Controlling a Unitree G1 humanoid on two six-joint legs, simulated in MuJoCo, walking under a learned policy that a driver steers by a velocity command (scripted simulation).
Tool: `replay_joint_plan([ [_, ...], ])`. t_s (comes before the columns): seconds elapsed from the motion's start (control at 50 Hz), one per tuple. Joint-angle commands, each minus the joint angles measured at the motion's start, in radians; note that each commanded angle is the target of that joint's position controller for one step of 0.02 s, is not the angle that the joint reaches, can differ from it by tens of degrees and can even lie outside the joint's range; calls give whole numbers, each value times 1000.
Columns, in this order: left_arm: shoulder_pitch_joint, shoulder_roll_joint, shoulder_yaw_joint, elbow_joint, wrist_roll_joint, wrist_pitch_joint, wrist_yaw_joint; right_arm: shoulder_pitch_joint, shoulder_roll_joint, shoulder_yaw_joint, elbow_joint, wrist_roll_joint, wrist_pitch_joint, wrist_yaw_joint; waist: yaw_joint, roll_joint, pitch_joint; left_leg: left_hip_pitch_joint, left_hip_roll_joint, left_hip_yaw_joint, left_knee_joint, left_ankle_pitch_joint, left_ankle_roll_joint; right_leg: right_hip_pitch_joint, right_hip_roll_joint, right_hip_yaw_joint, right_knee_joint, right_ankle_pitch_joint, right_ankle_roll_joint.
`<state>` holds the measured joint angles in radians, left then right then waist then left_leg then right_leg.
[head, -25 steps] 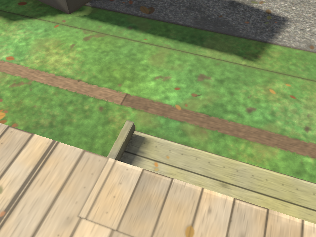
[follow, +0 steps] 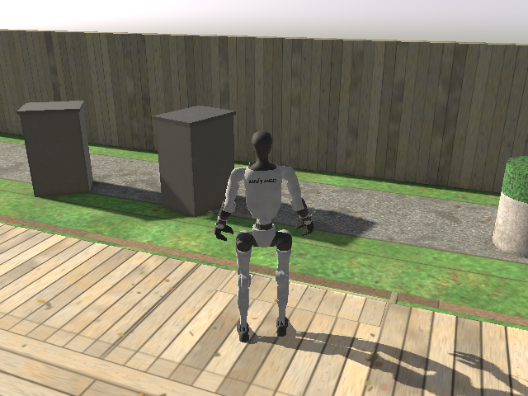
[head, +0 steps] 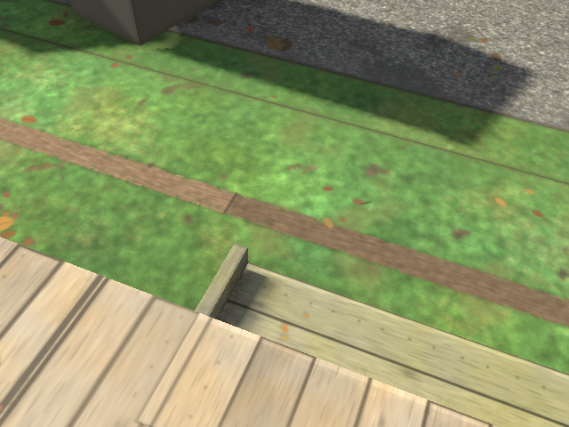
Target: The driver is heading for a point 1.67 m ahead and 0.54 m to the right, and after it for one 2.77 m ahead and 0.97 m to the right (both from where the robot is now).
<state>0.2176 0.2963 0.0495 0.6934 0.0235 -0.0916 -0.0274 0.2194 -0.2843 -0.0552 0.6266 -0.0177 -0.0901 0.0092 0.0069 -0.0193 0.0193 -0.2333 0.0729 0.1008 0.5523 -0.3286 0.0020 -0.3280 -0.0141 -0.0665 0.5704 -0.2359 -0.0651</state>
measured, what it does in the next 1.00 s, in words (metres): steps on the spot, turning right: left foot, then right foot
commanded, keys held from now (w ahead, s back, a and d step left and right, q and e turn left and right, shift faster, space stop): e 0.90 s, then no key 0.10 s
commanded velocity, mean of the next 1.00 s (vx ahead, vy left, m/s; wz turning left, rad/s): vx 0.00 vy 0.00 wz -0.53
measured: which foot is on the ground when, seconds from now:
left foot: down 0.00-0.06, up 0.08-0.38, down 0.40-0.92, up 0.94-1.00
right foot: down 0.00-0.42, up 0.44-0.88, down 0.90-1.00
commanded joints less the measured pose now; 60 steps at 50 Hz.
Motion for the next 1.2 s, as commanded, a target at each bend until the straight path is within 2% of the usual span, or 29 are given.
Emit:
replay_joint_plan([
  [0.02,-33,77,24,-90,0,-24,-11,-52,-170,-58,-68,-6,-6,-37,9,135,-8,43,222,-177,-223,86,174,10,15,-10,-71,116,-62],
  [0.06,-66,145,48,-114,-5,-30,-10,-19,-151,-57,-92,-17,7,-42,-33,35,-80,10,111,-32,-106,-11,69,145,-59,121,-123,473,-151],
  [0.1,101,240,86,-95,-20,-27,-4,-81,-120,-40,-133,-37,14,-46,69,-121,-174,-227,-66,-10,160,-225,-56,437,-276,499,-246,567,-359],
  [0.12,197,226,90,-59,2,-36,-1,-133,-113,-34,-138,-45,24,-46,115,-110,-142,-358,-58,-114,348,-394,-63,485,-323,536,-278,565,-355],
  [0.14,191,201,86,-43,12,-43,1,-106,-109,-32,-113,-53,24,-49,87,-76,-118,-371,-25,-171,478,-400,-56,434,-319,484,-274,570,-319],
  [0.18,77,137,65,-69,-3,-35,3,-40,-156,-45,-80,-67,15,-59,13,-56,-95,-316,-12,-184,528,-334,-45,286,-276,408,-295,573,-276],
  [0.22,-16,137,56,-98,2,-18,12,11,-128,-30,-54,-72,20,-55,-48,-48,-93,-192,-28,-150,388,-219,-48,158,-201,339,-330,523,-228],
  [0.28,-43,181,72,-116,22,-11,-3,47,-101,-5,-11,-34,50,-23,-32,-68,-105,-71,-79,-115,176,-106,-58,121,-162,331,-317,465,-215],
  [0.34,-31,190,79,-127,22,5,-28,77,-137,-6,12,-11,50,-12,-7,-64,-114,-29,-95,-107,-13,16,-26,140,-190,425,-269,338,-234],
  [0.4,6,132,50,-98,33,29,-39,81,-176,-18,-9,13,31,-20,-10,-62,-122,125,-53,-114,-221,288,102,52,-147,461,-200,192,-170],
  [0.42,35,69,26,-100,37,35,-34,111,-221,-31,-34,11,21,-33,-19,34,-160,228,103,-251,-270,460,257,-46,-64,399,-83,-7,-80],
  [0.44,48,18,7,-134,48,19,-28,70,-301,-54,-70,-11,4,-41,1,228,-128,295,397,-574,-364,603,530,-282,116,200,115,-282,65],
  [0.46,17,112,31,-96,57,17,-24,47,-239,-44,-56,-44,-8,-47,-17,80,-74,197,419,-527,-413,483,466,-282,15,194,380,-323,99],
  [0.5,71,182,62,-43,61,18,10,-119,-135,-16,-94,-10,-22,-37,63,95,-47,77,245,-294,-414,398,300,-217,8,150,578,-230,123],
  [0.52,73,162,59,-42,67,22,12,-137,-112,-5,-104,-1,-25,-38,61,125,-54,67,203,-221,-405,452,274,-201,13,142,623,-176,134],
  [0.6,28,86,27,-52,23,36,-33,-68,-175,-35,-104,-18,-11,-55,-14,72,-56,170,158,-75,-377,500,268,-219,-17,79,560,-80,177],
  [0.68,-2,72,15,-63,27,55,-36,92,-197,-63,-46,-18,6,-46,-80,94,-40,352,263,-100,-354,551,309,-268,-78,66,276,-117,177],
  [0.74,11,84,14,-61,43,60,-37,58,-205,-81,-50,-27,5,-39,-67,122,-41,310,289,-77,-355,549,305,-160,-76,28,149,-157,124],
  [0.84,0,107,30,-56,16,51,-63,-43,-205,-89,-67,-47,5,-59,-32,141,-49,261,300,-31,-351,372,232,-23,-53,27,-13,-58,56],
  [0.9,5,122,53,-64,-8,29,-75,-58,-183,-73,-34,-34,24,-58,0,96,-73,173,249,23,-251,185,143,164,16,-3,-245,226,-38],
  [0.92,32,160,70,-73,-9,22,-68,-11,-129,-56,-18,-38,32,-52,3,15,-119,87,182,84,-145,85,74,305,-49,83,-256,452,-109],
  [0.94,94,284,101,-89,-26,12,-40,30,-40,-27,-73,-41,27,-54,-15,-190,-217,-116,20,184,107,-193,-44,510,-296,399,-241,854,-332],
  [0.96,152,289,111,-82,5,-13,-21,-11,-78,-26,-68,-49,2,-47,44,-90,-158,-303,-30,1,201,-348,-60,522,-370,516,-270,665,-381],
  [0.98,147,256,110,-58,26,-40,-3,-58,-100,-30,-49,-47,-6,-44,49,-87,-71,-374,5,-80,298,-305,-55,456,-327,428,-283,571,-314],
  [1.02,61,169,79,-79,-8,-38,-2,-14,-176,-59,1,-50,1,-51,1,-110,-78,-348,13,-100,412,-235,-62,366,-277,331,-302,551,-247],
  [1.04,27,155,72,-89,-22,-29,-3,-19,-163,-52,2,-45,7,-46,-21,-114,-59,-298,14,-109,450,-188,-58,276,-255,288,-324,546,-215],
  [1.1,-72,144,59,-151,-2,-16,-10,70,-138,-44,59,-25,26,-9,-72,-87,-68,-198,-4,-106,469,9,-66,146,-208,215,-343,542,-188],
  [1.14,-139,90,34,-173,-10,-21,-27,120,-95,-26,110,-19,40,29,-97,-43,-64,-140,39,-120,339,92,-97,110,-169,153,-297,484,-125],
  [1.2,-91,116,32,-158,-27,-4,-66,79,-58,-2,117,0,44,76,-44,-14,-42,-85,66,-91,114,122,-127,113,-169,168,-181,352,-73],
])
Keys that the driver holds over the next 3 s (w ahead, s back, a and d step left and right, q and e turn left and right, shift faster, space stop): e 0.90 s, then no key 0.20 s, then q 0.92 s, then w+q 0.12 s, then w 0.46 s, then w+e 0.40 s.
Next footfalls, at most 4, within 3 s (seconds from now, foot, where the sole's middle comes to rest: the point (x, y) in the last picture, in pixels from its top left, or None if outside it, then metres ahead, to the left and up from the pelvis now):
0.40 left None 0.08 0.11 -0.77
0.90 right None -0.04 -0.13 -0.77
1.24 left None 0.12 0.04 -0.77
1.62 left None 0.14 0.07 -0.77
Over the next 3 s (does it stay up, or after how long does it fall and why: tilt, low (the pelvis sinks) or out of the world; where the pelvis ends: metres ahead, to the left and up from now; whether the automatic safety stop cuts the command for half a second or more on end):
stays up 0.37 -0.03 0.01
